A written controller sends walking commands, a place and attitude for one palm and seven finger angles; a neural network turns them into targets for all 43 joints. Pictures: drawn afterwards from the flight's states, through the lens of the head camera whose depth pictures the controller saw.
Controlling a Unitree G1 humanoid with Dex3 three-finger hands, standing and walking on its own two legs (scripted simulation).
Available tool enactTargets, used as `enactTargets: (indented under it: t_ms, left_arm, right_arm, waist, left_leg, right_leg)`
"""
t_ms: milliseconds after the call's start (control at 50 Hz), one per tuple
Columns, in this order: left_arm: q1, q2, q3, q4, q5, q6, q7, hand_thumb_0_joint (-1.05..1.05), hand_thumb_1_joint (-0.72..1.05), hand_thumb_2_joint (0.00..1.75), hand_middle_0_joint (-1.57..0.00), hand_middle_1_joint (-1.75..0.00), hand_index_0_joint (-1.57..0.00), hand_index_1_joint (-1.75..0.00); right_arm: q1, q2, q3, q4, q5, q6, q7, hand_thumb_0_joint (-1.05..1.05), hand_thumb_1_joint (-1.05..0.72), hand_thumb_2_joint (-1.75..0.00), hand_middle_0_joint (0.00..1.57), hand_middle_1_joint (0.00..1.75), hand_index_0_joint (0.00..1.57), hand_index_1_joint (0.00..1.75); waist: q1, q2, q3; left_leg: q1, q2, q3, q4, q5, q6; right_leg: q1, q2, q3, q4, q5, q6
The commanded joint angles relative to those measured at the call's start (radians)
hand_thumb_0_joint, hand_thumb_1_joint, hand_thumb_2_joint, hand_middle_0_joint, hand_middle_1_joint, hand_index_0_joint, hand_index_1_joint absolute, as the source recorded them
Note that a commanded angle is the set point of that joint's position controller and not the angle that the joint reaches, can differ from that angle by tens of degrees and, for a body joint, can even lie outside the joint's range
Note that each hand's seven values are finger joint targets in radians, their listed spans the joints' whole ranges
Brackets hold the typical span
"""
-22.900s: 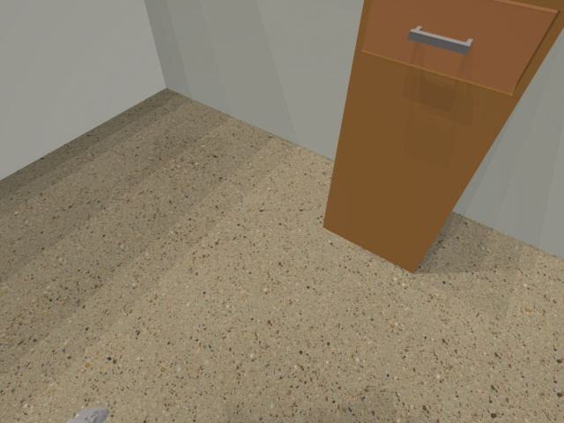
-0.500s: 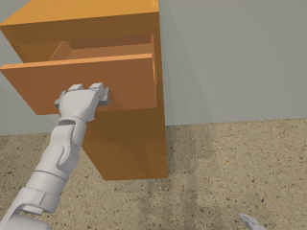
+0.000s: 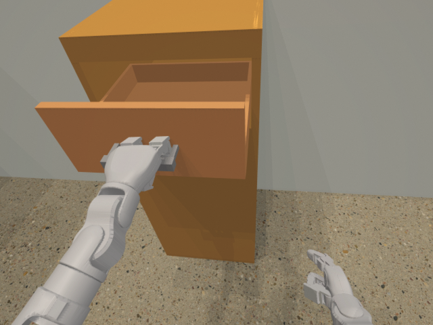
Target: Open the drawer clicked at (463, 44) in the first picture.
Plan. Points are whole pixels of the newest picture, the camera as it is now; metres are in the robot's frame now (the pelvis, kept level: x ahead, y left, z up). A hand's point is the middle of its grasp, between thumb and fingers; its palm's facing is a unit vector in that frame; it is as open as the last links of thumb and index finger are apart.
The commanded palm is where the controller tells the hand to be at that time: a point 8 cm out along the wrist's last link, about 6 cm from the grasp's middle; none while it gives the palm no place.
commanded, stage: pull the drawer open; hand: left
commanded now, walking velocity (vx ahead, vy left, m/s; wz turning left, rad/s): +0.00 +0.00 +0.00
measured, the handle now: (141, 155) +0.37 +0.20 +0.14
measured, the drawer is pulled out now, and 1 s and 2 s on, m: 0.18 0.30 0.30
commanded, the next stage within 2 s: open the thumb to release the handle in 1.04 s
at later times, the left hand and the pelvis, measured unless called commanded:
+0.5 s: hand (133, 214) +0.26 +0.18 +0.12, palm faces +0.10 -0.15 -0.98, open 5.3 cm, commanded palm +0.20 +0.18 +0.18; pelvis +0.00 +0.00 +0.00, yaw -3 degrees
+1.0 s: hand (118, 246) +0.20 +0.18 +0.12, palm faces +0.10 -0.14 -0.98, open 5.4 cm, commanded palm +0.15 +0.18 +0.18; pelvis -0.01 +0.00 +0.00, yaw -2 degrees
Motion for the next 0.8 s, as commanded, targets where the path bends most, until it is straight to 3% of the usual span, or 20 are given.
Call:
enactTargets:
  t_ms: [0,40,80,120,180,200,260,280,320,380,400,480,500,540,580,600,620,680,720,780]
  left_arm:
    - [-0.396,0.153,0.136,-0.172,0.012,-0.038,0.027,0.0,0.9,0.9,-0.4,-1.35,-0.4,-1.35]
    - [-0.313,0.138,0.145,-0.2,0.005,-0.053,0.028,0.0,0.9,0.9,-0.4,-1.35,-0.4,-1.35]
    - [-0.247,0.188,0.198,-0.285,-0.015,-0.072,0.036,0.0,0.9,0.9,-0.4,-1.35,-0.4,-1.35]
    - [-0.144,0.123,0.165,-0.283,-0.019,-0.071,0.039,0.0,0.9,0.9,-0.4,-1.35,-0.4,-1.35]
    - [-0.058,0.202,0.242,-0.369,-0.028,-0.074,0.056,0.0,0.9,0.9,-0.4,-1.35,-0.4,-1.35]
    - [-0.034,0.167,0.219,-0.387,-0.017,-0.072,0.061,0.0,0.9,0.9,-0.4,-1.35,-0.4,-1.35]
    - [0.158,0.18,0.266,-0.49,-0.032,-0.065,0.078,0.0,0.9,0.9,-0.4,-1.35,-0.4,-1.35]
    - [0.196,0.232,0.315,-0.517,-0.044,-0.065,0.086,0.0,0.9,0.9,-0.4,-1.35,-0.4,-1.35]
    - [0.304,0.172,0.286,-0.549,-0.048,-0.053,0.092,0.0,0.9,0.9,-0.4,-1.35,-0.4,-1.35]
    - [0.321,0.199,0.3,-0.643,-0.046,-0.044,0.113,0.0,0.9,0.9,-0.4,-1.35,-0.4,-1.35]
    - [0.357,0.139,0.251,-0.647,-0.033,-0.037,0.116,0.0,0.9,0.9,-0.4,-1.35,-0.4,-1.35]
    - [0.406,0.188,0.295,-0.682,-0.04,-0.032,0.131,0.0,0.9,0.9,-0.4,-1.35,-0.4,-1.35]
    - [0.43,0.151,0.265,-0.678,-0.018,-0.028,0.131,0.0,0.9,0.9,-0.4,-1.35,-0.4,-1.35]
    - [0.471,0.159,0.277,-0.673,-0.019,-0.028,0.13,0.0,0.9,0.9,-0.4,-1.35,-0.4,-1.35]
    - [0.463,0.207,0.314,-0.735,-0.028,-0.03,0.134,0.0,0.9,0.9,-0.4,-1.35,-0.4,-1.35]
    - [0.506,0.142,0.259,-0.741,-0.011,-0.028,0.128,0.0,0.9,0.9,-0.4,-1.35,-0.4,-1.35]
    - [0.569,0.157,0.284,-0.701,-0.026,-0.034,0.124,0.0,0.9,0.9,-0.4,-1.35,-0.4,-1.35]
    - [0.623,0.205,0.324,-0.795,-0.035,-0.036,0.13,0.0,0.9,0.9,-0.4,-1.35,-0.4,-1.35]
    - [0.679,0.142,0.268,-0.775,-0.028,-0.045,0.123,0.0,0.9,0.9,-0.4,-1.35,-0.4,-1.35]
    - [0.587,0.218,0.325,-0.823,-0.019,-0.046,0.141,0.0,0.9,0.9,-0.4,-1.35,-0.4,-1.35]
  right_arm:
    - [-0.117,-0.099,-0.031,-0.15,-0.007,-0.041,-0.017,0.0,-0.9,-0.9,0.2,0.3,0.2,0.3]
    - [-0.106,-0.103,-0.039,-0.155,-0.008,-0.038,-0.012,0.0,-0.9,-0.9,0.2,0.3,0.2,0.3]
    - [-0.113,-0.108,-0.046,-0.174,-0.009,-0.045,-0.002,0.0,-0.9,-0.9,0.2,0.3,0.2,0.3]
    - [-0.11,-0.098,-0.047,-0.178,-0.009,-0.046,0.011,0.0,-0.9,-0.9,0.2,0.3,0.2,0.3]
    - [-0.117,-0.116,-0.054,-0.193,-0.009,-0.05,0.022,0.0,-0.9,-0.9,0.2,0.3,0.2,0.3]
    - [-0.122,-0.103,-0.05,-0.203,-0.011,-0.058,0.029,0.0,-0.9,-0.9,0.2,0.3,0.2,0.3]
    - [-0.12,-0.11,-0.061,-0.213,-0.009,-0.058,0.043,0.0,-0.9,-0.9,0.2,0.3,0.2,0.3]
    - [-0.123,-0.119,-0.063,-0.211,-0.007,-0.059,0.046,0.0,-0.9,-0.9,0.2,0.3,0.2,0.3]
    - [-0.122,-0.107,-0.062,-0.214,-0.005,-0.059,0.056,0.0,-0.9,-0.9,0.2,0.3,0.2,0.3]
    - [-0.125,-0.117,-0.066,-0.217,-0.003,-0.063,0.065,0.0,-0.9,-0.9,0.2,0.3,0.2,0.3]
    - [-0.132,-0.102,-0.057,-0.232,-0.006,-0.07,0.07,0.0,-0.9,-0.9,0.2,0.3,0.2,0.3]
    - [-0.132,-0.111,-0.06,-0.216,-0.006,-0.065,0.067,0.0,-0.9,-0.9,0.2,0.3,0.2,0.3]
    - [-0.136,-0.096,-0.049,-0.224,-0.011,-0.07,0.072,0.0,-0.9,-0.9,0.2,0.3,0.2,0.3]
    - [-0.135,-0.1,-0.051,-0.214,-0.014,-0.063,0.069,0.0,-0.9,-0.9,0.2,0.3,0.2,0.3]
    - [-0.146,-0.107,-0.05,-0.216,-0.01,-0.06,0.067,0.0,-0.9,-0.9,0.2,0.3,0.2,0.3]
    - [-0.15,-0.085,-0.036,-0.232,-0.017,-0.067,0.076,0.0,-0.9,-0.9,0.2,0.3,0.2,0.3]
    - [-0.143,-0.087,-0.042,-0.213,-0.013,-0.058,0.075,0.0,-0.9,-0.9,0.2,0.3,0.2,0.3]
    - [-0.156,-0.107,-0.036,-0.243,-0.009,-0.053,0.074,0.0,-0.9,-0.9,0.2,0.3,0.2,0.3]
    - [-0.147,-0.09,-0.027,-0.24,-0.014,-0.049,0.081,0.0,-0.9,-0.9,0.2,0.3,0.2,0.3]
    - [-0.153,-0.109,-0.027,-0.24,-0.019,-0.048,0.07,0.0,-0.9,-0.9,0.2,0.3,0.2,0.3]
  waist:
    - [-0.041,-0.107,-0.238]
    - [-0.03,-0.081,-0.234]
    - [-0.009,-0.072,-0.28]
    - [-0.011,-0.107,-0.245]
    - [0.008,-0.096,-0.257]
    - [0.014,-0.105,-0.269]
    - [0.023,-0.095,-0.259]
    - [0.027,-0.106,-0.254]
    - [0.019,-0.103,-0.224]
    - [0.014,-0.072,-0.21]
    - [0.021,-0.073,-0.209]
    - [0.01,-0.069,-0.164]
    - [0.02,-0.075,-0.18]
    - [0.018,-0.094,-0.151]
    - [0.014,-0.05,-0.167]
    - [0.027,-0.073,-0.18]
    - [0.013,-0.097,-0.131]
    - [0.023,-0.064,-0.156]
    - [0.013,-0.103,-0.113]
    - [0.01,-0.052,-0.121]
  left_leg:
    - [0.105,-0.06,0.048,-0.005,0.313,0.043]
    - [0.114,-0.057,0.044,-0.012,0.33,0.041]
    - [0.125,-0.055,0.042,-0.009,0.359,0.041]
    - [0.098,-0.054,0.044,-0.018,0.354,0.043]
    - [0.091,-0.052,0.051,-0.018,0.344,0.04]
    - [0.083,-0.054,0.053,-0.019,0.347,0.044]
    - [0.089,-0.051,0.058,-0.016,0.384,0.045]
    - [0.085,-0.048,0.062,-0.01,0.379,0.041]
    - [0.075,-0.048,0.06,-0.012,0.398,0.043]
    - [0.094,-0.04,0.063,-0.004,0.384,0.039]
    - [0.09,-0.042,0.062,-0.001,0.382,0.043]
    - [0.096,-0.037,0.059,0.001,0.35,0.04]
    - [0.093,-0.038,0.061,0.002,0.349,0.042]
    - [0.093,-0.036,0.06,-0.002,0.347,0.043]
    - [0.112,-0.031,0.06,0.007,0.35,0.037]
    - [0.111,-0.035,0.061,0.013,0.368,0.042]
    - [0.096,-0.03,0.057,0.002,0.374,0.038]
    - [0.106,-0.021,0.068,0.019,0.37,0.034]
    - [0.09,-0.022,0.064,0.011,0.371,0.036]
    - [0.096,-0.019,0.068,0.022,0.317,0.031]
  right_leg:
    - [0.046,0.022,0.03,-0.061,0.422,0.013]
    - [0.048,0.027,0.025,-0.058,0.426,0.009]
    - [0.095,0.024,0.031,-0.052,0.458,0.004]
    - [0.089,0.024,0.023,-0.052,0.465,0.01]
    - [0.118,0.02,0.033,-0.051,0.462,0.011]
    - [0.119,0.02,0.032,-0.042,0.467,0.015]
    - [0.134,0.022,0.031,-0.034,0.532,0.017]
    - [0.147,0.018,0.033,-0.03,0.535,0.016]
    - [0.128,0.025,0.023,-0.023,0.557,0.019]
    - [0.092,0.036,0.02,-0.028,0.478,0.013]
    - [0.073,0.036,0.014,-0.023,0.46,0.015]
    - [0.054,0.038,0.018,-0.036,0.435,0.014]
    - [0.045,0.036,0.011,-0.029,0.412,0.016]
    - [0.042,0.039,0.014,-0.039,0.421,0.02]
    - [0.054,0.039,0.024,-0.038,0.431,0.015]
    - [0.052,0.033,0.014,-0.03,0.44,0.019]
    - [0.053,0.039,0.01,-0.038,0.458,0.022]
    - [0.072,0.033,0.027,-0.038,0.495,0.026]
    - [0.052,0.033,0.012,-0.041,0.482,0.031]
    - [0.037,0.03,0.036,-0.051,0.441,0.026]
